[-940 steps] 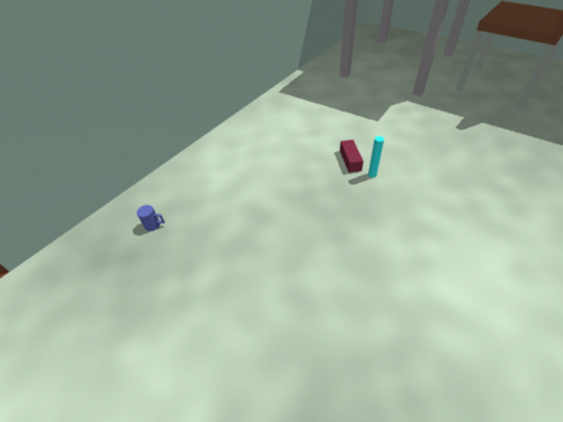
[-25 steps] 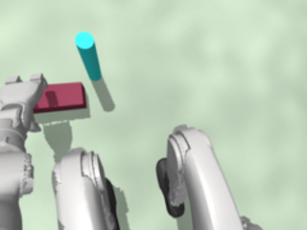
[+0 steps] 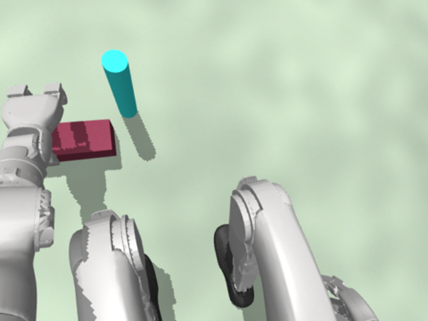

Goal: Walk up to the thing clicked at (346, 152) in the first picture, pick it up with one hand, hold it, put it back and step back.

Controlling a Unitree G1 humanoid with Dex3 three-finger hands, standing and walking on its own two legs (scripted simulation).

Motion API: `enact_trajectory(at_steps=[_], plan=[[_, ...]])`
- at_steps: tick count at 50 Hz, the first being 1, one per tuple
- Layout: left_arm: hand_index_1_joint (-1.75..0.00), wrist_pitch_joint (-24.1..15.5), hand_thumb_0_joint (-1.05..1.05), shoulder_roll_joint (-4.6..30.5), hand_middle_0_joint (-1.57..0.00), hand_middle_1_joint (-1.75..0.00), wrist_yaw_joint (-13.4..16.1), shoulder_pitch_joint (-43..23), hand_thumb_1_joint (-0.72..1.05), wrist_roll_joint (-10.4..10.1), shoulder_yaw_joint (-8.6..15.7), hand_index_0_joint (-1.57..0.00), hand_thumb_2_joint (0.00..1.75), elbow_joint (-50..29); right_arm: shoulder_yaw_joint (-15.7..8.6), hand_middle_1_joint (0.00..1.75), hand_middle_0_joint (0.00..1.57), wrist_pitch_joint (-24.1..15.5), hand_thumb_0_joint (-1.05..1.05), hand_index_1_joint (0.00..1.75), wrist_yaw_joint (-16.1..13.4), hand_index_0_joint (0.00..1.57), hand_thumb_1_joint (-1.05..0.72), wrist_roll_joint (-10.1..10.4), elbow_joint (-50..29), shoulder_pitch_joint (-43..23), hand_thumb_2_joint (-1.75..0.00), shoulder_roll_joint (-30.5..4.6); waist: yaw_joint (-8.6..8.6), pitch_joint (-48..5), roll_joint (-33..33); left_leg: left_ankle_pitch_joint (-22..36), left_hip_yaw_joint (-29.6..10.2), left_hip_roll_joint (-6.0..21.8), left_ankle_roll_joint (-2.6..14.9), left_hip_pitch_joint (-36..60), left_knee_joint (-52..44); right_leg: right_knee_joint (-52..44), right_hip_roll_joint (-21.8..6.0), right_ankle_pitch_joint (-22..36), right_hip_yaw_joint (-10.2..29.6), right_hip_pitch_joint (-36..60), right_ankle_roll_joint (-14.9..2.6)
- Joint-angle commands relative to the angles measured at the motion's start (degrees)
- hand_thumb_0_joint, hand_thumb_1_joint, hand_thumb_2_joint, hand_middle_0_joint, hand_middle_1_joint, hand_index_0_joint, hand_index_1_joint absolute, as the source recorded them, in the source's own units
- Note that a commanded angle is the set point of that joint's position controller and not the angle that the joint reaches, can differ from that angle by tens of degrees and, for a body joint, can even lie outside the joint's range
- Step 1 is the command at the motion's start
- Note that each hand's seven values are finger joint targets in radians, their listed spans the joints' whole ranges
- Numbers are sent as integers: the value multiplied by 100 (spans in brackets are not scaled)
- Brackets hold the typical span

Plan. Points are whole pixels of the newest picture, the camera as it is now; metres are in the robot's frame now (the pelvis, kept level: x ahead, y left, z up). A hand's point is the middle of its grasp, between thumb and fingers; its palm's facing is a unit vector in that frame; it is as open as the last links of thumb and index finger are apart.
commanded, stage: rest palm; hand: left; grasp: from above
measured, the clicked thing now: (68, 142) +0.50 +0.25 -0.29
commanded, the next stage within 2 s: close in 0.86 s
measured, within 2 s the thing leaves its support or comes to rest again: neither
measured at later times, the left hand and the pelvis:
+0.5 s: hand (64, 147) +0.47 +0.25 -0.25, palm faces -0.46 -0.03 -0.89, open 13.5 cm; pelvis +0.01 +0.01 -0.02, yaw -4 degrees
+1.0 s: hand (65, 149) +0.48 +0.25 -0.27, palm faces -0.50 -0.08 -0.86, open 13.6 cm; pelvis +0.01 +0.01 -0.03, yaw -6 degrees
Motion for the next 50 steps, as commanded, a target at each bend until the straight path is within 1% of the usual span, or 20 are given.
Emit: enact_trajectory(at_steps=[1,4,6,8,10,12,17,18,20,22,24,27,29,31,34,35,40,44,48,50], plan=[[-106,-245,0,1162,-6,-108,-97,-1154,-49,-196,66,-9,94,-654,-343,30,20,140,0,30,-43,20,-91,9,-156,1366,-90,-1387,-108,-3863,1187,1184,252,-153,103,2489,-1190,-1268,275,1385,-160,2700,-111],[-104,-650,0,1706,-6,-106,126,-1308,-49,-105,371,-8,95,-998,-289,30,20,153,0,30,-35,20,-91,-27,-166,1483,-90,-1475,-149,-4017,1279,1242,187,-135,88,2508,-1060,-1223,300,1413,-215,2810,-111],[-104,-910,0,1871,-6,-106,333,-1323,-49,16,514,-9,95,-1069,-227,30,20,136,0,30,-13,20,-91,-102,-130,1533,-90,-1483,-182,-3991,1302,1379,192,-123,95,2470,-922,-1170,315,1591,-210,2925,-76],[-103,-1110,0,1780,-6,-106,574,-1259,-49,150,459,-8,93,-883,-139,30,20,87,0,30,32,20,-91,-211,-38,1525,-90,-1460,-273,-3645,1426,1181,181,-112,68,2386,-862,-1117,343,1391,-240,2658,-107],[-102,-1237,0,2058,-6,-105,875,-1090,-48,312,642,-8,93,-875,-118,30,20,54,0,30,40,20,-91,-261,-34,1510,-90,-1502,-139,-3708,1805,1108,160,-97,22,2618,-933,-1070,367,1240,-279,2464,-158],[-101,-1173,0,1561,-6,-103,1008,-1132,-48,478,330,-8,95,-384,-104,30,20,-20,0,30,91,20,-90,-358,19,1451,-90,-1482,-371,-3401,1891,886,67,-54,-11,2758,-928,-998,407,1018,-430,1941,-190],[-105,-1014,0,1765,-8,-107,1437,-1362,-45,677,423,-9,102,-395,-107,30,20,-244,0,30,237,20,-90,-498,101,1517,-90,-1673,-459,-3353,2216,865,-73,-25,-83,3014,-1021,-881,421,1020,-618,1701,-196],[-106,-958,0,1793,-8,-108,1487,-1324,-44,661,429,-10,103,-328,-105,30,20,-289,0,30,265,20,-90,-500,113,1503,-90,-1699,-423,-3394,2237,929,-116,-8,-89,3014,-995,-828,416,1103,-628,1708,-197],[-105,-859,0,1736,-8,-107,1533,-1448,-43,678,445,-10,101,-209,-81,30,20,-399,0,30,354,20,-90,-534,105,1520,-90,-1765,-568,-3223,2262,962,-178,18,-113,3015,-977,-721,371,1167,-676,1598,-159],[-104,-755,0,1762,-7,-107,1601,-1450,-42,686,437,-10,98,-27,-87,30,20,-485,0,30,429,20,-90,-542,86,1431,-90,-1813,-585,-3166,2264,951,-203,48,-114,2993,-909,-684,403,1225,-680,1583,-157],[-104,-688,0,2062,-7,-106,1691,-1444,-44,702,671,-9,98,-179,-59,30,20,-534,0,30,471,20,-90,-538,17,1403,-90,-1852,-541,-3337,2327,1134,-170,41,-105,2986,-861,-682,420,1415,-650,1860,-157],[-103,-530,0,2005,-6,-106,1690,-1193,-44,739,724,-9,96,360,-20,30,20,-621,0,30,570,20,-90,-571,-10,1392,-90,-1881,-670,-2879,2061,1031,-113,34,-51,2611,-743,-691,419,1374,-624,1854,-120],[-103,-479,0,2262,-7,-106,1692,-1246,-44,703,947,-9,97,192,-41,30,20,-624,0,30,596,20,-90,-556,-9,1462,-90,-1946,-591,-3073,2272,1169,-137,36,-83,2775,-814,-676,402,1438,-638,1913,-135],[-103,-435,0,2251,-6,-105,1648,-1062,-45,596,973,-9,95,289,-15,30,20,-636,0,30,626,20,-90,-575,-29,1410,-90,-1900,-551,-3147,2307,1215,-128,39,-78,2786,-782,-685,429,1505,-644,2068,-138],[-104,-434,0,2159,-7,-106,1491,-1089,-45,535,853,-9,96,288,52,30,20,-672,0,30,684,20,-90,-562,-109,1356,-90,-1837,-676,-3036,2142,1136,-121,34,-22,2570,-675,-703,444,1498,-631,2177,-111],[-104,-447,0,2305,-7,-105,1457,-1116,-46,507,967,-8,98,95,44,30,20,-651,0,30,677,20,-90,-563,-86,1454,-90,-1849,-626,-3272,2208,1302,-117,33,-22,2712,-659,-729,432,1613,-635,2305,-107],[-103,-633,0,2255,-7,-105,1325,-1068,-46,342,843,-9,97,-61,113,30,20,-613,0,30,658,20,-90,-573,-43,1460,-90,-1822,-648,-3330,2162,1277,-177,52,-27,2731,-638,-784,455,1595,-669,2448,-105],[-104,-789,0,2177,-7,-106,1278,-1052,-46,389,665,-8,98,83,191,30,20,-606,0,30,681,20,-90,-583,-16,1462,-90,-1832,-767,-3057,2109,1243,-195,59,-35,2678,-564,-740,466,1559,-702,2361,-96],[-104,-905,0,2223,-8,-106,1400,-1009,-46,483,629,-9,100,83,244,30,20,-614,0,30,669,20,-90,-592,-41,1386,-90,-1877,-710,-2992,2154,1225,-246,78,-67,2734,-653,-750,503,1536,-749,2325,-110],[-107,-942,0,2240,-16,-110,1531,-983,-31,569,593,-18,102,81,253,30,20,-619,0,30,668,20,-89,-612,-41,1315,-90,-1911,-674,-3065,2302,1276,-297,102,-112,2848,-707,-708,531,1571,-790,2309,-132]])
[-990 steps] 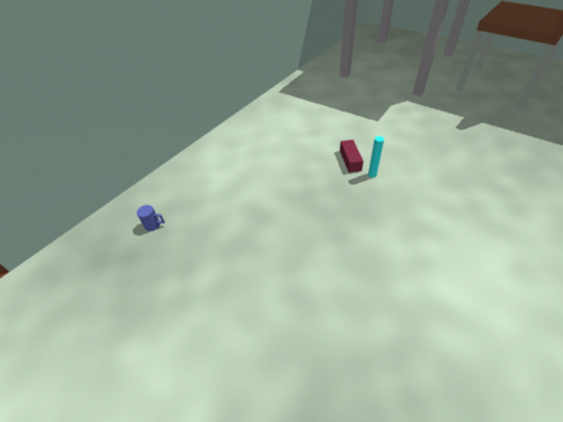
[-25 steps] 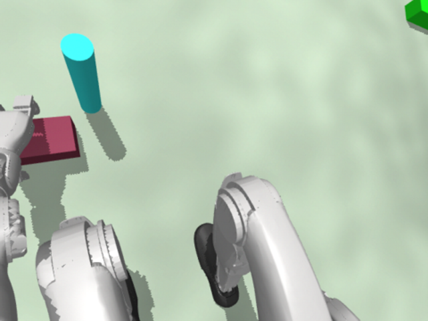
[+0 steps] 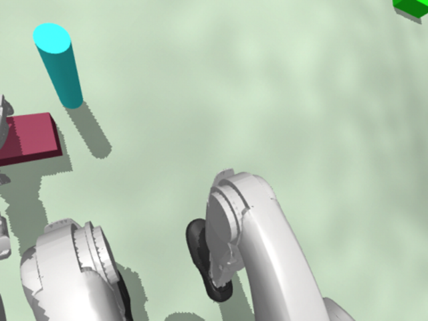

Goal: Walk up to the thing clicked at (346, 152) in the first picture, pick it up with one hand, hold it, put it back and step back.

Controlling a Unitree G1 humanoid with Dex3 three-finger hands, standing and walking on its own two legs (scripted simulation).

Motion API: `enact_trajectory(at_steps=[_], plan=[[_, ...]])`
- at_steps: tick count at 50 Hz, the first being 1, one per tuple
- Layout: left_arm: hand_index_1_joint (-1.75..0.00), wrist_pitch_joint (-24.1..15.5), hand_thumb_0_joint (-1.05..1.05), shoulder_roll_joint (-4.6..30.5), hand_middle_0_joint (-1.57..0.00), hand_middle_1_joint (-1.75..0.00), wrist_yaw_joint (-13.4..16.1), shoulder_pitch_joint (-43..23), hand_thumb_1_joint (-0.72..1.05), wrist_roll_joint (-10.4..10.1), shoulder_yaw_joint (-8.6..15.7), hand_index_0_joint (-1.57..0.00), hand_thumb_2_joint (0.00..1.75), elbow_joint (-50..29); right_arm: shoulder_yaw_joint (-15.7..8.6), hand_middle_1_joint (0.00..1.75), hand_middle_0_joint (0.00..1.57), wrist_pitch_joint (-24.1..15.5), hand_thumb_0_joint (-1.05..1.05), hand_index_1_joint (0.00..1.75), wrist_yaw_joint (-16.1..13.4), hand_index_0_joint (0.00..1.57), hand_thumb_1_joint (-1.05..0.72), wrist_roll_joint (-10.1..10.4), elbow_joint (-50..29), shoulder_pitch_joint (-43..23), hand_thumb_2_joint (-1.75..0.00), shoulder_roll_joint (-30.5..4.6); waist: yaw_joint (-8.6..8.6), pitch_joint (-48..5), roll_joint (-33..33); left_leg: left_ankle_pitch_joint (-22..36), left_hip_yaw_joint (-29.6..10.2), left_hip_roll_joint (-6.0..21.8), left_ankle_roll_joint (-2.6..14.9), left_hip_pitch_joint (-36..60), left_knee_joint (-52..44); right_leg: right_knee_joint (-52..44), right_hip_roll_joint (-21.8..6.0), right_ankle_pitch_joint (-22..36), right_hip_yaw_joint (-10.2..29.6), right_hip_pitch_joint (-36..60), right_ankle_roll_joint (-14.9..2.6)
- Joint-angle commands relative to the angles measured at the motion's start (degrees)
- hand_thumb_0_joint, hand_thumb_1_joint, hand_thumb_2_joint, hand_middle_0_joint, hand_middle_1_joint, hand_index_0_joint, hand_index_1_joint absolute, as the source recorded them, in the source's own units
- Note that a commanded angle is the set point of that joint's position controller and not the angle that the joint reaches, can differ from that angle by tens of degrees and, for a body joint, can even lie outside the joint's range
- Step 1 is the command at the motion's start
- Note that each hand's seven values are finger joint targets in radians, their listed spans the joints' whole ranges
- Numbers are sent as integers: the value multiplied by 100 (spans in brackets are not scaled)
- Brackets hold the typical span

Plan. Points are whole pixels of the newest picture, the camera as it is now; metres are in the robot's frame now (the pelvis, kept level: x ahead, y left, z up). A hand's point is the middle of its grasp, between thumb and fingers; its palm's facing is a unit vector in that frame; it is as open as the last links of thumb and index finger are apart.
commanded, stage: close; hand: left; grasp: from above
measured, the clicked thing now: out of the picture +0.46 +0.29 -0.27
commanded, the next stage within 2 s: settle in 1.54 s
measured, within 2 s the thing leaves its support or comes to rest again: leaves its support in 1.96 s
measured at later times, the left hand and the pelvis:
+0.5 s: hand out of the picture +0.45 +0.29 -0.25, palm faces -0.46 -0.11 -0.88, open 11.6 cm; pelvis +0.00 +0.00 +0.00, yaw -1 degrees
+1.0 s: hand out of the picture +0.45 +0.29 -0.24, palm faces -0.47 -0.10 -0.88, open 10.7 cm; pelvis -0.01 +0.00 +0.00, yaw -1 degrees
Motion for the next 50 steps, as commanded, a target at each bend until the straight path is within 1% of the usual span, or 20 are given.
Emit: enact_trajectory(at_steps=[1,4,5,6,7,9,11,15,17,21,25,27,30,32,37,40,41,43,46,50], plan=[[-108,-110,0,1014,-18,-111,391,-1423,-27,83,-78,-21,102,-406,-462,30,20,-20,0,30,-19,20,-89,-39,3,1117,-90,-1793,-285,-3660,2769,1592,243,41,-84,2855,-1504,-1047,364,1650,-327,2074,-191],[-107,-58,0,991,-24,-110,544,-1522,-19,145,-139,-27,101,-323,-422,30,20,-98,0,30,26,20,-89,-83,0,1053,-90,-1850,-373,-3492,2645,1543,257,48,-56,2751,-1461,-1094,395,1675,-330,2072,-158],[-107,-39,0,1183,-24,-110,633,-1660,-18,164,-59,-27,100,-506,-458,30,20,-108,0,30,10,20,-89,-56,23,1026,-90,-1916,-292,-3624,2760,1496,234,56,-72,2788,-1545,-1122,407,1607,-330,2070,-183],[-105,9,0,1037,-24,-109,679,-1663,-19,176,-182,-27,97,-491,-509,30,20,-145,0,30,9,20,-90,-46,-33,928,-90,-1951,-281,-3556,2816,1409,217,69,-87,2815,-1569,-1101,402,1529,-312,1947,-201],[-103,56,0,1105,-23,-108,737,-1592,-18,171,-72,-27,93,-307,-478,30,20,-185,0,30,36,20,-90,-79,5,976,-90,-1963,-330,-3394,2842,1349,160,77,-109,2781,-1622,-1062,365,1446,-358,1845,-200],[-100,165,0,794,-21,-105,745,-1529,-20,172,-302,-26,87,-175,-493,30,20,-276,0,30,89,20,-90,-96,-66,827,-90,-2001,-396,-3135,2735,1142,157,89,-97,2641,-1616,-1075,396,1292,-356,1678,-190],[-100,239,0,1185,-20,-105,812,-1817,-21,178,-89,-25,84,-486,-501,30,20,-295,0,30,77,20,-90,-56,-46,879,-90,-2059,-351,-3485,2855,1186,160,94,-92,2761,-1661,-1135,403,1329,-328,1838,-196],[-98,407,0,1257,-24,-102,803,-1711,-19,57,63,-28,86,-286,-498,30,20,-375,0,30,139,20,-90,-40,-31,911,-90,-2072,-344,-3512,2809,1263,178,105,-83,2711,-1589,-1133,379,1425,-299,1974,-174],[-98,468,0,1092,-25,-102,697,-1575,-17,3,-18,-29,84,-101,-475,30,20,-391,0,30,152,20,-90,-21,-126,867,-90,-2050,-388,-3397,2615,1246,223,87,-33,2569,-1473,-1127,371,1470,-264,2031,-147],[-96,491,0,1437,-30,-100,561,-1575,-12,-150,255,-34,84,-285,-438,30,20,-338,0,30,124,20,-90,20,-77,999,-90,-1973,-260,-3775,2840,1480,218,85,-58,2762,-1547,-1166,357,1627,-267,2327,-168],[-95,434,0,966,-33,-99,335,-1415,-6,-199,-79,-38,82,33,-379,30,20,-298,0,30,149,20,-90,21,-133,974,-90,-1887,-506,-3233,2435,1425,182,76,-13,2473,-1446,-1152,348,1609,-325,2153,-135],[-95,345,0,1286,-34,-99,277,-1575,-7,-299,-18,-38,83,-333,-383,30,20,-284,0,30,120,20,-90,56,-99,1002,-90,-1971,-347,-3578,2610,1473,228,73,-16,2590,-1492,-1260,383,1640,-271,2425,-143],[-93,280,0,1329,-37,-97,238,-1306,-4,-344,44,-41,81,-320,-380,30,20,-216,0,30,79,20,-90,66,-120,1076,-90,-1945,-230,-3714,2620,1628,248,69,-32,2609,-1541,-1285,385,1721,-267,2630,-158],[-91,201,0,1029,-38,-96,180,-1410,-2,-278,-207,-42,79,-208,-288,30,20,-204,0,30,90,20,-90,22,-181,1054,-90,-1860,-447,-3473,2453,1551,243,71,-5,2510,-1417,-1241,397,1702,-306,2461,-141],[-90,66,0,1308,-41,-94,216,-1404,1,-272,-92,-44,79,-372,-333,30,20,-172,0,30,24,20,-90,64,-151,1027,-90,-1944,-258,-3561,2632,1293,219,77,-33,2517,-1563,-1291,413,1441,-292,2421,-177],[-88,40,0,1216,-43,-92,281,-1411,2,-151,-153,-46,79,-432,-303,30,20,-156,0,30,9,20,-90,36,-192,991,-90,-1915,-254,-3601,2693,1391,176,94,-67,2648,-1581,-1229,431,1523,-336,2354,-189],[-88,33,0,1178,-44,-92,283,-1494,4,-107,-193,-47,80,-367,-281,30,20,-168,0,30,30,20,-90,21,-208,1004,-90,-1885,-363,-3501,2690,1381,161,100,-68,2668,-1547,-1171,419,1537,-337,2268,-181],[-89,34,0,1305,-46,-93,367,-1506,8,-52,-92,-50,80,-448,-316,30,20,-154,0,30,11,20,-90,30,-186,984,-90,-1951,-284,-3607,2828,1481,101,108,-108,2800,-1634,-1140,414,1580,-393,2213,-195],[-88,55,0,1147,-52,-91,400,-1548,14,2,-224,-55,83,-267,-277,30,20,-200,0,30,41,20,-90,-3,-214,910,-90,-1955,-412,-3248,2654,1302,78,116,-94,2664,-1600,-1127,413,1470,-408,1989,-172],[-85,120,0,1186,-57,-88,472,-1518,21,51,-162,-60,79,-147,-286,30,20,-238,0,30,55,20,-90,-17,-201,921,-90,-1994,-389,-3131,2696,1214,79,108,-101,2617,-1657,-1128,380,1371,-405,1893,-173]])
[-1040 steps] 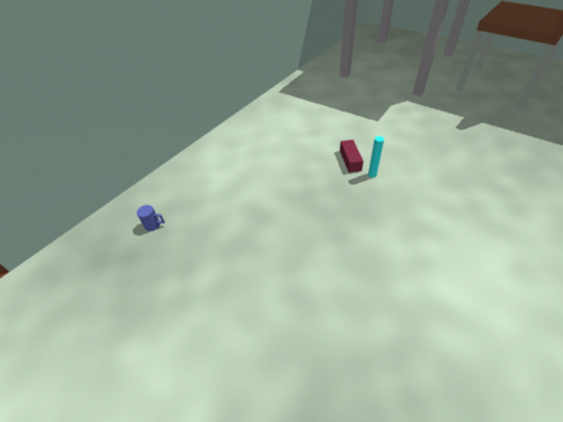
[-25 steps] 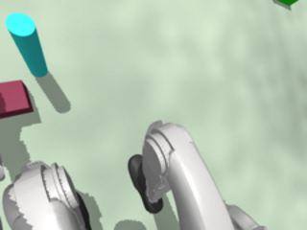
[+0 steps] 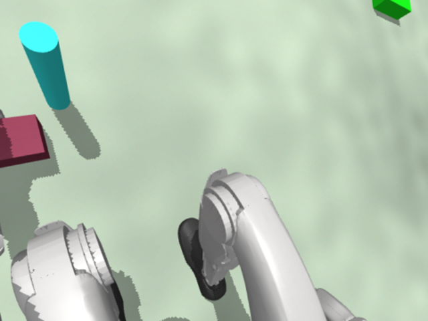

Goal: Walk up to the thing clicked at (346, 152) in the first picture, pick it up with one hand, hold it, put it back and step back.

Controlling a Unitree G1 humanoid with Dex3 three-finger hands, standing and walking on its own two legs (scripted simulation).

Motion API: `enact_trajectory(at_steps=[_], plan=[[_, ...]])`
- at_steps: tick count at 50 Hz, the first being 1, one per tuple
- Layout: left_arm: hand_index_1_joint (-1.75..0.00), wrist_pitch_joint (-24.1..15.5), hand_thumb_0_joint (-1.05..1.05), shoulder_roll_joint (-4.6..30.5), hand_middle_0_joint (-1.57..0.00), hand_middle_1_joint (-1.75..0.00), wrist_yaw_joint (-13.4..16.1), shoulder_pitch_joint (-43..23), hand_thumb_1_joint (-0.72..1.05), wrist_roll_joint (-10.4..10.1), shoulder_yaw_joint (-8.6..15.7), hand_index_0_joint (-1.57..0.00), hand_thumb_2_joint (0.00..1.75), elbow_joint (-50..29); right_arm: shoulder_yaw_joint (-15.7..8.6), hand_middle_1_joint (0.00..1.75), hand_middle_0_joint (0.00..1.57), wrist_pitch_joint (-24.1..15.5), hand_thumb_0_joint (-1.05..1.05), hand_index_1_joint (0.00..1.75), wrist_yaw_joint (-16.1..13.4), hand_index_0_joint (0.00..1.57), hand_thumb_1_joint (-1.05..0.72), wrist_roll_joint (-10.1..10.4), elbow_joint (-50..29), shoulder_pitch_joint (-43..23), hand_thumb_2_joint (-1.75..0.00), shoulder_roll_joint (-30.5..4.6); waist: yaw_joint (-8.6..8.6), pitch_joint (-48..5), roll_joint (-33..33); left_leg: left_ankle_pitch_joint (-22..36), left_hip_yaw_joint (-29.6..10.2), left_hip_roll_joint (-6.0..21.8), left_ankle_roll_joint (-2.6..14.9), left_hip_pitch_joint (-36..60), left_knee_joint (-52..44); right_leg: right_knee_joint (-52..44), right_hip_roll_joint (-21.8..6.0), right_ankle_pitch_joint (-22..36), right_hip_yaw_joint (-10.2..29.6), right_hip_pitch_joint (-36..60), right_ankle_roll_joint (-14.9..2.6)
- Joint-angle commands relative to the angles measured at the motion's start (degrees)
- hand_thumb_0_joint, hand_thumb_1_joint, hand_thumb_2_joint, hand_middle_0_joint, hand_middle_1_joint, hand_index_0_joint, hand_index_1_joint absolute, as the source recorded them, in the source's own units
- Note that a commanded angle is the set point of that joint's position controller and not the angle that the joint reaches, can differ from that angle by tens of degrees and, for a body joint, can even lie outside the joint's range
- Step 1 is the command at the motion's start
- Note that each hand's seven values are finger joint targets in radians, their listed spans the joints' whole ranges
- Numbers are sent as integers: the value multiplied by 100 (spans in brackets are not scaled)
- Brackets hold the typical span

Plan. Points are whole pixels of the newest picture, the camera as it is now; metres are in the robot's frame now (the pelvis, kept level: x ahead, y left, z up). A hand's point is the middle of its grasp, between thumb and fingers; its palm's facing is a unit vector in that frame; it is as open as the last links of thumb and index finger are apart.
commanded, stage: close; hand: left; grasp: from above
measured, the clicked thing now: out of the picture +0.46 +0.30 -0.27
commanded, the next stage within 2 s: settle in 0.54 s
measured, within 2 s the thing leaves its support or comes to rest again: leaves its support in 0.96 s
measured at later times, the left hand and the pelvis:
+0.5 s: hand out of the picture +0.45 +0.30 -0.24, palm faces -0.45 -0.11 -0.88, open 10.6 cm; pelvis +0.00 +0.00 +0.00, yaw +0 degrees
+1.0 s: hand out of the picture +0.45 +0.31 -0.23, palm faces -0.44 -0.12 -0.89, open 10.6 cm; pelvis +0.00 +0.00 +0.00, yaw +1 degrees
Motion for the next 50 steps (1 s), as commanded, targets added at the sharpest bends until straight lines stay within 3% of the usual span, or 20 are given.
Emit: enact_trajectory(at_steps=[1,3,4,6,13,19,21,24,26,30,31,33,35,37,39,41,44,49,50], plan=[[-85,46,0,1077,-57,-88,257,-1396,21,-12,11,-60,80,-488,-570,30,20,-18,0,30,-23,20,-90,-6,61,1024,-90,-1862,-257,-3300,2829,1154,216,83,-116,2599,-1657,-1038,336,1226,-294,1912,-230],[-86,83,0,1163,-59,-89,292,-1452,25,-12,63,-63,80,-549,-572,30,20,-29,0,30,-41,20,-90,-14,39,1022,-90,-1890,-250,-3445,2872,1207,238,79,-112,2671,-1660,-1077,336,1257,-293,1984,-226],[-85,128,0,998,-60,-89,265,-1377,26,7,-30,-63,78,-278,-601,30,20,-50,0,30,-30,20,-90,-7,-4,1015,-90,-1913,-340,-3209,2817,1063,253,73,-94,2538,-1632,-1047,323,1204,-254,1897,-228],[-85,160,0,1029,-62,-88,258,-1371,27,-2,-31,-65,80,-308,-529,30,20,-57,0,30,-18,20,-90,-17,1,1065,-90,-1872,-366,-3213,2591,1101,291,61,-52,2447,-1551,-1110,329,1237,-269,1985,-191],[-85,225,0,1075,-65,-89,221,-1345,31,-153,-6,-68,80,-250,-547,30,20,-95,0,30,-42,20,-90,-6,-42,1075,-90,-1892,-321,-3228,2422,982,275,63,-32,2358,-1574,-1168,308,1120,-232,2050,-187],[-85,193,0,1190,-69,-88,211,-1522,37,-212,125,-72,80,-539,-573,30,20,-52,0,30,-41,20,-90,33,-14,1146,-90,-1881,-235,-3625,2679,1340,252,71,-74,2574,-1592,-1106,326,1416,-238,2224,-208],[-84,211,0,1080,-71,-87,140,-1348,39,-226,80,-74,80,-274,-536,30,20,-63,0,30,-32,20,-91,23,-35,1111,-90,-1843,-308,-3289,2603,1185,300,50,-51,2417,-1549,-1094,305,1294,-230,2072,-203],[-85,200,0,1395,-73,-88,114,-1424,41,-224,266,-75,83,-635,-573,30,20,-9,0,30,-70,20,-90,33,-48,1141,-90,-1858,-134,-3675,2882,1318,319,50,-78,2634,-1620,-1101,307,1344,-203,2248,-234],[-85,228,0,1041,-73,-88,36,-1224,40,-268,109,-75,84,-341,-567,30,20,-16,0,30,-60,20,-90,28,-40,1099,-90,-1819,-262,-3323,2552,1125,337,45,-37,2349,-1547,-1140,312,1227,-210,2104,-214],[-87,170,0,1171,-77,-88,-20,-1340,45,-295,143,-79,88,-561,-579,30,20,7,0,30,-80,20,-90,33,-45,1141,-90,-1850,-225,-3425,2640,1185,311,46,-50,2456,-1582,-1145,300,1244,-218,2153,-218],[-87,160,0,1259,-78,-88,-11,-1258,47,-263,202,-80,89,-627,-602,30,20,34,0,30,-99,20,-90,45,-21,1165,-90,-1893,-148,-3625,2743,1315,288,35,-74,2575,-1644,-1130,307,1324,-233,2235,-232],[-89,143,0,1054,-78,-92,-25,-1298,40,-270,89,-81,89,-463,-561,30,20,55,0,30,-99,20,-92,21,-35,1151,-91,-1827,-277,-3464,2667,1300,261,46,-74,2549,-1591,-1082,303,1333,-261,2125,-224],[-90,150,0,1021,-78,-93,-60,-1334,42,-266,43,-81,90,-466,-573,30,20,49,0,30,-93,20,-92,26,-38,1137,-91,-1822,-286,-3425,2697,1243,263,49,-78,2571,-1599,-1081,307,1319,-246,2089,-225],[-91,126,0,1299,-79,-93,-63,-1459,42,-307,176,-82,93,-701,-591,30,20,60,0,30,-107,20,-92,51,-4,1176,-91,-1888,-197,-3622,2861,1298,291,48,-80,2616,-1616,-1130,307,1332,-224,2225,-234],[-89,164,0,1351,-81,-90,-84,-1367,43,-290,279,-83,92,-821,-612,30,20,77,0,30,-115,20,-92,56,5,1241,-91,-1850,-114,-3783,2912,1489,360,25,-73,2712,-1584,-1142,294,1486,-185,2336,-225],[-88,149,0,1192,-85,-89,-144,-1382,48,-274,236,-87,93,-809,-608,30,20,79,0,30,-98,20,-92,25,-47,1225,-91,-1832,-192,-3540,2876,1377,360,23,-84,2602,-1572,-1112,279,1351,-219,2145,-255],[-89,125,0,1452,-86,-90,-166,-1431,49,-224,416,-88,96,-1366,-727,30,20,104,0,30,-111,20,-92,54,-24,1267,-91,-1828,-13,-4005,3295,1461,379,34,-130,2971,-1663,-1096,280,1410,-177,2232,-279],[-86,131,0,1265,-90,-87,-222,-1198,54,-248,580,-91,95,-2036,-946,30,20,179,0,30,-73,20,-92,121,17,1378,-91,-1771,69,-4383,3549,1901,429,10,-181,3202,-1638,-1025,242,1715,-180,2198,-333],[-86,154,0,1208,-90,-87,-252,-1185,54,-311,592,-91,95,-2236,-1015,30,20,190,0,30,-64,20,-92,155,63,1372,-91,-1716,170,-4569,3582,1932,492,13,-163,3262,-1645,-1061,252,1775,-121,2243,-317]])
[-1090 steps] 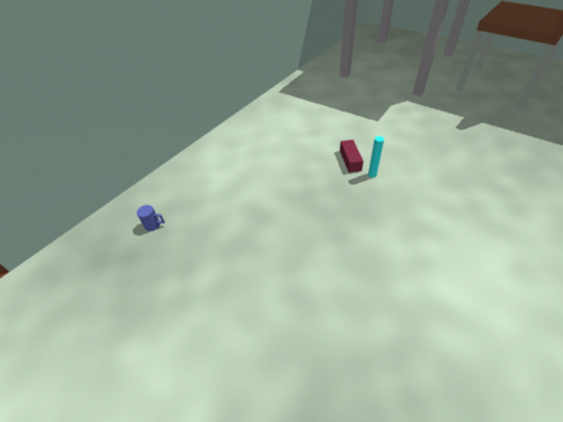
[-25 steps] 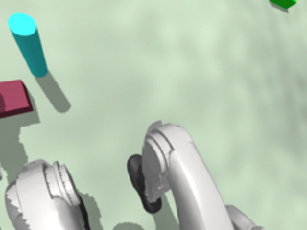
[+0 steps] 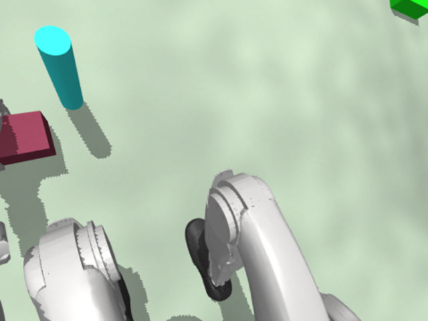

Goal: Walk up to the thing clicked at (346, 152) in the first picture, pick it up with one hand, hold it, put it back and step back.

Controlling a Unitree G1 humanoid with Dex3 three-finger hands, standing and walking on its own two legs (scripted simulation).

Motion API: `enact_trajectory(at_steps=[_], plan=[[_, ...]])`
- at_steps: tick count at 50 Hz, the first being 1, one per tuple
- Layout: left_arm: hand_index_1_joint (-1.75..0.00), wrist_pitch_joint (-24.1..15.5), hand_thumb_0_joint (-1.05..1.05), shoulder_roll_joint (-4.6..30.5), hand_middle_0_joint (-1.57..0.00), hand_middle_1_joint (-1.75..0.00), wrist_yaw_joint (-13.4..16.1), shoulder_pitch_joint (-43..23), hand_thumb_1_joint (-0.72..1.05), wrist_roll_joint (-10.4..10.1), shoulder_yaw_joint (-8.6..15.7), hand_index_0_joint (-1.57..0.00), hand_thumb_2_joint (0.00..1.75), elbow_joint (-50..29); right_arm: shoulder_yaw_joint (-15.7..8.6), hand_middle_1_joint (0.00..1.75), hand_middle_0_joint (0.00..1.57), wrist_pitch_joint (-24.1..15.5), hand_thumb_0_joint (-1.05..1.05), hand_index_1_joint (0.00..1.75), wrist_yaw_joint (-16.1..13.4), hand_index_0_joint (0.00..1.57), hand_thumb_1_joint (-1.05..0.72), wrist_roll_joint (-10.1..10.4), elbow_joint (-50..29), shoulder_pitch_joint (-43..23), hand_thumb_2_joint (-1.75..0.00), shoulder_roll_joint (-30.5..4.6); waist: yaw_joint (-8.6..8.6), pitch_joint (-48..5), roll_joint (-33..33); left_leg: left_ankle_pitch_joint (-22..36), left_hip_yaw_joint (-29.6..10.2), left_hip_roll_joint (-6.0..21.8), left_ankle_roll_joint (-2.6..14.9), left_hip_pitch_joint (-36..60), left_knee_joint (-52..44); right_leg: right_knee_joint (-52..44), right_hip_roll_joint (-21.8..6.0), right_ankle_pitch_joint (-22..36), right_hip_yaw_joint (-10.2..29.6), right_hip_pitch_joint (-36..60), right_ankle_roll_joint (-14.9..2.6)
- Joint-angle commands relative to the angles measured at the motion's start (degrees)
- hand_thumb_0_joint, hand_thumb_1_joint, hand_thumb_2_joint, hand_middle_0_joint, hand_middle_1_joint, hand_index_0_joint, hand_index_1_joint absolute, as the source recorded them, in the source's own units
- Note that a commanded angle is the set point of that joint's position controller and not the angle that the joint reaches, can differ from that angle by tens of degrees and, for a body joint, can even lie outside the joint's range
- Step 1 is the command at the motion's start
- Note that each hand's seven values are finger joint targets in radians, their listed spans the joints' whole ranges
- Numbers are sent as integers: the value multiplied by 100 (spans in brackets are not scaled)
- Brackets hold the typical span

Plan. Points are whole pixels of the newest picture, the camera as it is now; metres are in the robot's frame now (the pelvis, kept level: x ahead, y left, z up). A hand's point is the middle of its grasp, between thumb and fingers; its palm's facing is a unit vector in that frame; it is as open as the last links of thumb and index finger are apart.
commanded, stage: settle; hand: left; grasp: from above
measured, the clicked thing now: out of the picture +0.46 +0.31 -0.26
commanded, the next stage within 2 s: lift in 0.56 s
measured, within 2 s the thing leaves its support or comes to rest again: neither
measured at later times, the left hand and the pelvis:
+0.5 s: hand out of the picture +0.44 +0.30 -0.14, palm faces -0.48 -0.06 -0.88, open 10.5 cm; pelvis -0.01 -0.01 +0.03, yaw +5 degrees
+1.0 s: hand out of the picture +0.42 +0.32 -0.07, palm faces -0.50 -0.08 -0.86, open 10.5 cm; pelvis -0.01 +0.00 +0.07, yaw +7 degrees
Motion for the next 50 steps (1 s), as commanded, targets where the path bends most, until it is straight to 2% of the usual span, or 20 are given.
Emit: enact_trajectory(at_steps=[1,2,4,6,8,9,11,13,17,19,24,26,31,34,35,40,42,44,46,50], plan=[[-86,48,0,1204,-93,-87,146,-1573,57,-217,107,-94,96,-1498,-824,30,20,80,0,30,0,20,-92,117,139,1189,-91,-1680,15,-4523,3475,1959,491,66,-97,3308,-1535,-1067,302,1875,-128,2318,-254],[-86,46,0,1190,-94,-86,121,-1641,59,-285,126,-94,96,-1791,-944,30,20,117,0,30,-11,20,-92,168,145,1205,-91,-1736,122,-4723,3534,1944,477,62,-110,3348,-1617,-1095,304,1816,-119,2251,-287],[-85,114,0,659,-94,-86,-17,-1578,60,-387,-196,-95,93,-1813,-1003,30,20,149,0,30,9,20,-92,250,143,1151,-91,-1607,124,-4696,3470,1898,517,53,-87,3298,-1651,-1143,296,1791,-84,2120,-277],[-83,192,0,545,-93,-84,-133,-1488,59,-369,-287,-94,92,-1526,-1086,30,20,202,0,30,-11,20,-92,301,173,1202,-91,-1639,133,-4349,3125,1602,502,12,-65,2988,-1783,-1221,262,1528,-89,1872,-295],[-83,296,0,410,-93,-84,-317,-1560,58,-389,-373,-94,91,-1548,-1143,30,20,286,0,30,-35,20,-91,375,205,1333,-90,-1584,135,-4368,2912,1577,535,-11,-16,2921,-1833,-1292,265,1504,-29,1878,-273],[-82,329,0,442,-93,-83,-372,-1547,58,-426,-331,-94,91,-1552,-1188,30,20,351,0,30,-63,20,-91,397,265,1372,-90,-1575,224,-4495,2800,1500,512,-13,-11,2930,-1909,-1315,250,1426,-23,1882,-274],[-83,345,0,-114,-94,-83,-566,-1741,57,-567,-739,-94,92,-1738,-1159,30,20,394,0,30,-76,20,-92,446,180,1259,-91,-1442,202,-4402,2595,1293,523,-32,22,2830,-1973,-1410,238,1262,22,1825,-274],[-85,361,0,156,-94,-85,-685,-1828,57,-573,-652,-94,94,-1807,-1188,30,20,481,0,30,-147,20,-92,519,257,1309,-91,-1479,293,-4398,2462,1232,547,-86,33,2757,-2068,-1413,202,1219,57,1879,-269],[-84,364,0,236,-97,-84,-954,-1739,60,-536,-539,-97,97,-1603,-1273,30,20,599,0,30,-285,20,-92,573,122,1298,-91,-1504,335,-4375,2265,1020,526,-124,19,2840,-2202,-1505,146,956,111,1791,-305],[-83,297,0,236,-96,-82,-1059,-2103,56,-514,-655,-96,96,-1986,-1233,30,20,673,0,30,-346,20,-92,595,105,1261,-91,-1364,331,-4522,2250,1020,678,-157,53,2783,-2182,-1607,166,935,233,2065,-301],[-83,171,0,424,-91,-84,-1152,-2090,52,-497,-552,-91,93,-1949,-1220,30,20,797,0,30,-534,20,-91,582,87,1280,-91,-1244,367,-4556,2037,1113,876,-200,78,2559,-2090,-1836,179,806,433,2461,-311],[-85,144,0,500,-92,-84,-1191,-2122,54,-494,-509,-92,95,-2137,-1250,30,20,836,0,30,-590,20,-92,596,115,1322,-91,-1218,482,-4736,2168,1219,898,-206,68,2751,-2159,-1860,148,915,441,2478,-305],[-87,110,0,434,-94,-86,-1200,-2178,57,-518,-526,-94,100,-2336,-1306,30,20,919,0,30,-703,20,-91,632,100,1397,-90,-1210,507,-5036,2321,1305,881,-198,54,3052,-2309,-1890,116,1050,387,2423,-314],[-85,166,0,269,-87,-87,-1257,-2044,51,-581,-607,-89,98,-2299,-1349,30,20,962,0,30,-734,20,-89,677,127,1476,-90,-1171,572,-5136,2342,1316,865,-189,53,3208,-2467,-1912,114,1081,373,2439,-312],[-92,201,0,303,-92,-94,-1280,-2002,56,-590,-580,-94,97,-2346,-1371,30,20,970,0,30,-733,20,-94,692,124,1526,-91,-1182,586,-5162,2431,1419,859,-188,30,3375,-2545,-1903,94,1174,348,2440,-313],[-89,404,0,137,-91,-91,-1627,-1733,57,-891,-626,-92,98,-2489,-1502,30,20,1088,0,30,-774,20,-92,822,103,1572,-91,-1166,713,-5170,2254,1383,845,-184,67,3505,-2810,-2089,72,1167,402,2451,-316],[-92,408,0,255,-91,-93,-1786,-1804,56,-925,-604,-92,101,-2913,-1537,30,20,1149,0,30,-812,20,-93,876,89,1543,-91,-1166,819,-5375,2469,1406,863,-188,60,3674,-2927,-2128,61,1176,452,2507,-327],[-92,403,0,51,-91,-92,-1926,-1542,56,-1010,-678,-92,102,-3132,-1572,30,20,1199,0,30,-814,20,-93,918,30,1545,-91,-1077,889,-5486,2381,1526,897,-179,62,3816,-3024,-2208,82,1244,492,2741,-321],[-90,380,0,102,-92,-91,-2016,-1327,58,-1056,-574,-93,101,-3244,-1628,30,20,1241,0,30,-842,20,-92,961,20,1548,-91,-1120,943,-5251,2183,1415,832,-207,50,3759,-3163,-2319,44,1104,499,2637,-350],[-91,268,0,57,-91,-92,-2205,-1191,55,-1166,-566,-92,102,-3873,-1722,30,20,1307,0,30,-908,20,-93,1049,-89,1500,-91,-1052,1036,-5458,2134,1402,800,-182,53,4123,-3409,-2529,40,1063,571,2778,-337]])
